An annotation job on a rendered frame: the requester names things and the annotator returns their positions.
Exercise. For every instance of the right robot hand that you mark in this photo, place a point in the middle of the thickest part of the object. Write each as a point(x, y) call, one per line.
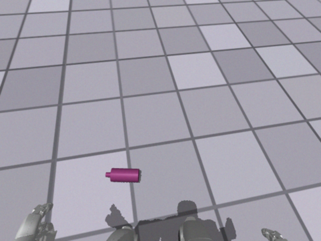
point(272, 235)

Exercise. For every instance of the bottle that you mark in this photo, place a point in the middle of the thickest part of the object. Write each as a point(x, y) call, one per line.
point(123, 175)

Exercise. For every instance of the left robot hand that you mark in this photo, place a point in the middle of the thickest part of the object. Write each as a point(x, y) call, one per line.
point(33, 227)

